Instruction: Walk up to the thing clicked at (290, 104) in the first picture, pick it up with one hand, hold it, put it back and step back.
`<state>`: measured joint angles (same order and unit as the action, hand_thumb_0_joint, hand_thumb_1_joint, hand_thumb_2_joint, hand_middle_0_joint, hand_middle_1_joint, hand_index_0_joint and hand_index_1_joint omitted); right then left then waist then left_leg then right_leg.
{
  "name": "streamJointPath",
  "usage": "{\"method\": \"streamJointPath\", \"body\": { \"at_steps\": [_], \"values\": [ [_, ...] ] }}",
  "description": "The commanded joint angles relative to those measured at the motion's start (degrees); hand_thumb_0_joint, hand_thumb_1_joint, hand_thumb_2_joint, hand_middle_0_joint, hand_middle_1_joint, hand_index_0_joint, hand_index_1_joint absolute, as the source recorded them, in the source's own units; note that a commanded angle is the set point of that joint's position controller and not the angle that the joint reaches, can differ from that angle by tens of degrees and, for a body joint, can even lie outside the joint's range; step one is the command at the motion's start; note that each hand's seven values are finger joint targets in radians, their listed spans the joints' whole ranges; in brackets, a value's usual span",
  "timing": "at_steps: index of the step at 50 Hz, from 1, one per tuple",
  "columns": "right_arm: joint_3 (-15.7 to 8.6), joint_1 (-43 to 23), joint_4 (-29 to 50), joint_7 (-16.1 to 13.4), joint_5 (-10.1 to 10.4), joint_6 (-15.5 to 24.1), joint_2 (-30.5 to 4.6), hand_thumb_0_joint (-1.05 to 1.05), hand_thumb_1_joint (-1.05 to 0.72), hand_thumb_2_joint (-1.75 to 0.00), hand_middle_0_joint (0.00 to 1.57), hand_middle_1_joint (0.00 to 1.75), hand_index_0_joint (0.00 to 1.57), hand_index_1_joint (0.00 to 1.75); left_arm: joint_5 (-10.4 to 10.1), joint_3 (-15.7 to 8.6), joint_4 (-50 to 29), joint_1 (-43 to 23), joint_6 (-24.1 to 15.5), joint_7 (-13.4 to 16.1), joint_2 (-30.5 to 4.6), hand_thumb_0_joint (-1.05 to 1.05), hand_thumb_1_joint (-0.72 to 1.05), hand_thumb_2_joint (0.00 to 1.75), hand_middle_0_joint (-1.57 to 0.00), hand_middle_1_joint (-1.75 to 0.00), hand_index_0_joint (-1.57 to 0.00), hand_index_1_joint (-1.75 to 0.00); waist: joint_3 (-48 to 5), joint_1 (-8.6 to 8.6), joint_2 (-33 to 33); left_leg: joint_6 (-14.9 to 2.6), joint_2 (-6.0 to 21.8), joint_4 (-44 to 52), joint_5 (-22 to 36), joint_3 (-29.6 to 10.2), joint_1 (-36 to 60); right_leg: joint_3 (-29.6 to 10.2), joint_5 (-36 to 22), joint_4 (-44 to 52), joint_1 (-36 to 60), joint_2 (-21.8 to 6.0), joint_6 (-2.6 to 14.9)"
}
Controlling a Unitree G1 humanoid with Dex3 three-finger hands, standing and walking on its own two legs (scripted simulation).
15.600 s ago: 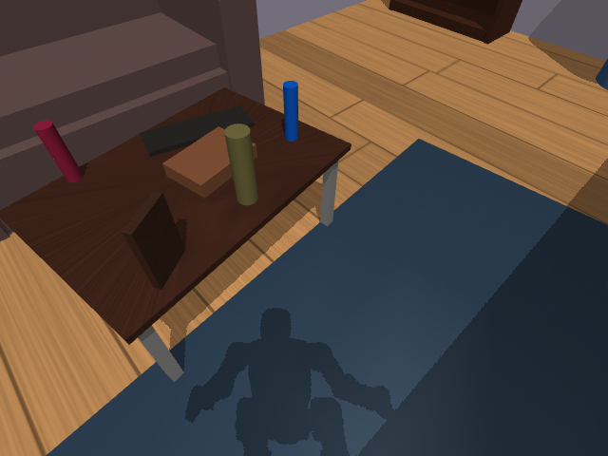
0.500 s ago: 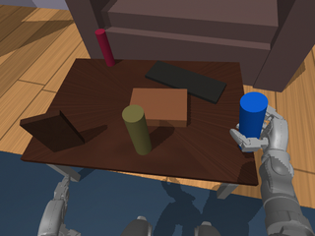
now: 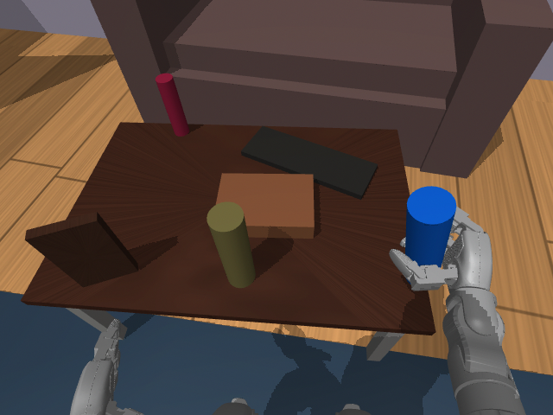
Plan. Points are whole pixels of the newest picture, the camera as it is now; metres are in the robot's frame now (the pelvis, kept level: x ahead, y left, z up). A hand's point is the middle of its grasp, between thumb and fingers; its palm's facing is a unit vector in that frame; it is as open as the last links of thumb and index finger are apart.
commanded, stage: lift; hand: right
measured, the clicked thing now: (425, 245) +0.35 -0.17 +0.06
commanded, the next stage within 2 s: hold in 0.20 s
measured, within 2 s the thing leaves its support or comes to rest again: neither
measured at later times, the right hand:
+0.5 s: hand (429, 253) +0.34 -0.17 +0.06, palm faces +0.14 +0.99 +0.00, open 8.0 cm
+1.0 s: hand (427, 250) +0.34 -0.17 +0.07, palm faces +0.14 +0.99 +0.01, open 8.0 cm
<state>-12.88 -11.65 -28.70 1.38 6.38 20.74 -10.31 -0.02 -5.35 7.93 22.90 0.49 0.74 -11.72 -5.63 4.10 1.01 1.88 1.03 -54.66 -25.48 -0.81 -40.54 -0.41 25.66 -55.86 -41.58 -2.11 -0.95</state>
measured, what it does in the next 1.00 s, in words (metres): stands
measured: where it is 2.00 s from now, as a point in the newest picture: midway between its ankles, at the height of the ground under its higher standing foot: outside the picture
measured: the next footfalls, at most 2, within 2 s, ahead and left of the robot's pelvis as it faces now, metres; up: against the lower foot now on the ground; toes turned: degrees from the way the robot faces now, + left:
none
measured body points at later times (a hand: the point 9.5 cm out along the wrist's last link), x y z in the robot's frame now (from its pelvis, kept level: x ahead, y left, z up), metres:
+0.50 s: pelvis +0.00 +0.00 +0.01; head +0.04 -0.01 +0.46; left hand +0.15 +0.27 -0.02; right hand +0.32 -0.22 +0.07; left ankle +0.02 +0.14 -0.68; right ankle +0.02 -0.13 -0.68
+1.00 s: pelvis +0.00 +0.00 +0.02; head +0.03 +0.00 +0.47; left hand +0.16 +0.27 -0.02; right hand +0.32 -0.22 +0.07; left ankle +0.02 +0.14 -0.68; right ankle +0.02 -0.13 -0.68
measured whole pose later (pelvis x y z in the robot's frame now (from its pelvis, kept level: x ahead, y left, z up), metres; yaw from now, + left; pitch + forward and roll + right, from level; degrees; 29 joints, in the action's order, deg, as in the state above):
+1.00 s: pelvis +0.00 +0.00 +0.02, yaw +0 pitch +7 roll +0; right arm -10.6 -8.3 -24.8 1.3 8.1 16.9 -9.6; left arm -0.9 -5.6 16.4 19.8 -2.1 2.3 -11.7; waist -3.6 2.8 0.8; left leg 1.7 1.3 -47.7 -22.5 -1.0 -31.8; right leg 0.0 22.3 -48.0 -32.4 -1.9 -1.1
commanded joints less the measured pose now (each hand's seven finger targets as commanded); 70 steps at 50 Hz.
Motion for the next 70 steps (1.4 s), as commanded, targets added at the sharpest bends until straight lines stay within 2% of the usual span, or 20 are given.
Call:
{"method": "streamJointPath", "body": {
  "at_steps": [1,2,7,11,14,21,22,23,28,30,35,38,40,44,52,56,58,60,67,70],
  "values": [
    [-0.93,-16.82,15.29,0.31,1.14,4.20,-7.09,0.00,-0.39,-1.35,1.37,1.48,1.40,1.48,-0.11,-3.74,-9.70,-0.29,-3.53,1.02,-7.12,0.00,-0.56,0.05,-0.04,-0.04,-0.04,-0.05,-18.30,0.23,-2.05,-1.45,-1.42,7.82,17.80,1.98,8.98,0.90,-15.77,8.23,13.34,1.50,1.38],
    [-1.34,-18.00,16.82,0.12,1.43,4.24,-8.03,0.00,-0.37,-1.35,1.37,1.49,1.41,1.49,-0.10,-5.93,-8.61,0.17,-3.39,1.23,-9.31,0.00,-0.56,0.05,-0.04,-0.04,-0.04,-0.05,-17.15,0.18,-3.16,-1.69,-1.45,7.97,16.58,2.11,8.34,0.84,-14.67,9.10,13.46,1.43,1.15],
    [-0.02,-16.28,16.60,0.29,1.31,3.87,-6.52,0.00,-0.38,-1.34,1.36,1.47,1.39,1.47,-0.23,-3.27,-7.40,0.19,-3.61,0.98,-6.41,0.00,-0.55,0.05,-0.04,-0.05,-0.04,-0.05,-14.25,-0.69,-2.58,-1.71,-1.35,9.12,14.13,2.11,8.37,1.01,-12.33,10.25,12.94,1.45,1.14],
    [-0.98,-17.58,19.46,0.12,1.55,3.85,-8.70,0.00,-0.39,-1.34,1.36,1.46,1.39,1.46,-0.33,-6.21,-8.84,-1.25,-3.82,1.51,-9.87,0.00,-0.55,0.04,-0.04,-0.05,-0.04,-0.05,-16.31,-0.25,-2.63,-1.76,-1.42,9.80,13.61,2.12,9.43,0.73,-11.49,11.21,15.12,1.29,1.07],
    [0.40,-13.96,16.63,0.31,1.93,2.96,-5.69,0.00,-0.39,-1.33,1.36,1.46,1.39,1.46,-0.44,-4.17,-7.81,-1.14,-4.10,1.37,-7.69,0.00,-0.55,0.05,-0.04,-0.05,-0.04,-0.05,-14.77,-0.73,-0.64,-1.61,-1.42,10.40,13.05,2.18,9.61,0.84,-10.97,11.43,14.12,1.43,1.26],
    [-0.47,-15.12,20.46,-0.34,2.23,2.69,-7.59,0.00,-0.36,-1.32,1.34,1.44,1.37,1.44,-0.50,-6.35,-5.80,-3.13,-4.54,1.97,-9.53,0.00,-0.55,0.05,-0.04,-0.05,-0.04,-0.05,-14.73,-0.87,-1.65,-1.53,-1.17,11.62,13.61,1.91,11.20,1.17,-11.20,12.13,15.31,1.46,1.37],
    [0.70,-12.15,18.11,-0.25,2.06,2.17,-5.73,0.00,-0.34,-1.32,1.33,1.44,1.36,1.44,-0.54,-3.93,-5.11,-3.73,-4.63,1.68,-7.07,0.00,-0.55,0.05,-0.04,-0.05,-0.04,-0.05,-13.52,-1.54,-1.24,-1.53,-1.07,11.90,13.25,1.89,11.24,1.36,-11.04,12.26,14.62,1.64,1.47],
    [0.99,-13.41,20.24,-0.16,2.39,2.38,-5.93,0.00,-0.35,-1.32,1.34,1.45,1.37,1.45,-0.66,-6.02,-3.93,-2.63,-4.57,1.96,-8.92,0.00,-0.55,0.05,-0.04,-0.05,-0.04,-0.05,-13.72,-0.53,-0.23,-1.50,-1.30,11.75,13.32,2.06,10.66,1.03,-11.01,12.43,15.15,1.39,1.50],
    [1.74,-13.37,21.52,-0.41,2.35,2.18,-5.50,0.00,-0.38,-1.33,1.35,1.46,1.38,1.46,-0.64,-3.78,-3.78,-3.45,-4.71,2.07,-7.09,0.00,-0.55,0.05,-0.04,-0.05,-0.04,-0.05,-14.10,-1.14,-1.27,-1.50,-1.32,11.95,15.89,2.40,12.55,0.87,-14.24,13.22,17.05,1.34,1.06],
    [-0.64,-13.01,21.27,-0.74,2.32,1.83,-8.02,0.00,-0.36,-1.34,1.35,1.46,1.38,1.46,-0.73,-4.20,-3.84,-4.72,-4.83,2.21,-7.88,0.00,-0.55,0.05,-0.04,-0.05,-0.04,-0.05,-14.85,-2.12,-1.96,-1.45,-1.06,12.29,16.83,2.22,14.21,1.19,-15.04,13.37,17.14,1.58,1.11],
    [1.56,-12.78,19.83,-0.58,2.33,0.74,-5.77,0.00,-0.36,-1.33,1.35,1.46,1.38,1.46,-0.82,-7.11,-2.48,-4.00,-5.11,2.73,-10.52,0.00,-0.54,0.04,-0.04,-0.05,-0.05,-0.05,-13.19,-0.41,-0.92,-1.44,-1.21,13.36,15.14,2.22,12.61,0.96,-12.98,14.64,18.36,1.27,1.14],
    [1.99,-12.28,18.70,-0.26,2.46,0.23,-5.34,0.00,-0.36,-1.33,1.35,1.46,1.38,1.46,-0.96,-4.01,-0.09,-3.78,-5.13,2.43,-7.19,0.00,-0.54,0.04,-0.04,-0.05,-0.05,-0.05,-10.25,-0.96,-0.41,-1.36,-1.15,13.65,15.59,2.16,12.59,1.20,-13.37,14.64,16.77,1.34,1.32],
    [-0.24,-13.75,18.80,-0.21,2.73,0.28,-7.23,0.00,-0.33,-1.33,1.34,1.46,1.38,1.46,-0.95,-7.22,-1.62,-5.55,-5.48,2.76,-10.53,0.00,-0.54,0.04,-0.04,-0.05,-0.05,-0.05,-12.76,-0.37,0.34,-1.26,-1.07,13.81,15.90,2.02,13.02,1.09,-13.39,14.41,17.40,1.32,1.54],
    [0.67,-12.91,16.54,0.36,2.61,0.82,-5.97,0.00,-0.36,-1.34,1.34,1.46,1.38,1.46,-0.80,-3.28,-0.95,-5.33,-5.87,2.26,-6.74,0.00,-0.54,0.04,-0.05,-0.05,-0.05,-0.05,-12.92,-1.68,-1.11,-1.33,-0.90,13.42,17.22,1.90,14.07,1.27,-15.15,14.17,17.34,1.60,1.30],
    [-1.29,-15.83,20.50,-0.49,2.47,2.49,-8.70,0.00,-0.38,-1.36,1.36,1.48,1.40,1.48,-0.43,-5.88,-0.89,-5.03,-6.43,2.62,-9.57,0.00,-0.54,0.05,-0.05,-0.06,-0.05,-0.05,-13.97,-1.08,-1.28,-1.33,-1.08,14.70,15.41,1.72,14.57,1.38,-12.82,15.13,19.03,1.52,1.40],
    [-1.06,-12.36,17.25,-0.43,2.44,1.93,-7.91,0.00,-0.37,-1.35,1.36,1.47,1.39,1.47,-0.62,-3.37,2.32,-3.59,-6.30,2.28,-6.71,0.00,-0.54,0.05,-0.05,-0.06,-0.05,-0.05,-10.61,-2.18,-1.44,-1.41,-1.08,14.99,15.21,1.72,14.40,1.48,-12.99,15.58,17.21,1.70,1.39],
    [0.32,-17.89,20.71,-0.49,2.48,2.47,-7.35,0.00,-0.33,-1.35,1.35,1.47,1.38,1.47,-0.50,-5.38,-0.48,-6.90,-6.87,2.66,-9.05,0.00,-0.54,0.04,-0.05,-0.06,-0.05,-0.05,-14.30,-0.50,-1.28,-1.41,-1.18,14.51,16.59,1.70,14.76,1.20,-14.12,15.32,19.19,1.40,1.31],
    [2.07,-15.71,17.62,-0.15,2.38,1.87,-5.28,0.00,-0.35,-1.35,1.35,1.47,1.38,1.47,-0.43,-3.88,0.39,-6.05,-7.01,2.46,-7.87,0.00,-0.54,0.05,-0.05,-0.06,-0.05,-0.05,-12.18,-0.57,-1.27,-1.57,-1.28,14.87,14.61,1.98,13.53,0.96,-12.18,15.85,18.33,1.29,1.23],
    [-0.69,-15.24,17.98,0.00,2.61,1.79,-8.49,0.00,-0.37,-1.34,1.35,1.46,1.38,1.46,-0.60,-3.15,1.26,-4.92,-6.98,2.47,-7.72,0.00,-0.54,0.04,-0.05,-0.05,-0.05,-0.05,-13.92,-2.30,-1.64,-1.52,-1.26,14.82,15.93,2.16,15.64,1.00,-14.02,16.31,19.00,1.56,1.06],
    [0.57,-16.50,18.62,0.05,3.01,1.81,-6.80,0.00,-0.36,-1.34,1.35,1.46,1.38,1.46,-0.45,-5.03,0.93,-5.57,-7.18,2.68,-9.16,0.00,-0.54,0.04,-0.05,-0.05,-0.05,-0.05,-13.88,-0.80,-0.18,-1.34,-1.23,15.26,16.70,2.07,15.71,1.13,-14.38,15.99,19.37,1.55,1.33]
  ]
}}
